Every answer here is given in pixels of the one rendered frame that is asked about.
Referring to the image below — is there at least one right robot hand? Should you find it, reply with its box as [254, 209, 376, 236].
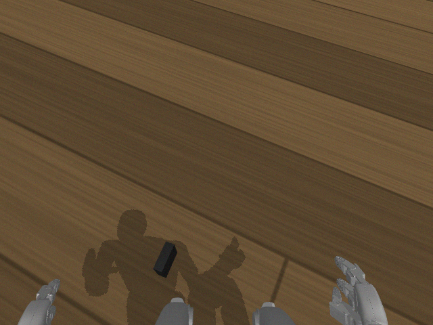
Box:
[329, 256, 388, 325]

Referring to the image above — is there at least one left robot hand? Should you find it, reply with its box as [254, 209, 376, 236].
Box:
[18, 279, 60, 325]

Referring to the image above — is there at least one carton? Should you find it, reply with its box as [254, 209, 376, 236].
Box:
[153, 241, 177, 278]

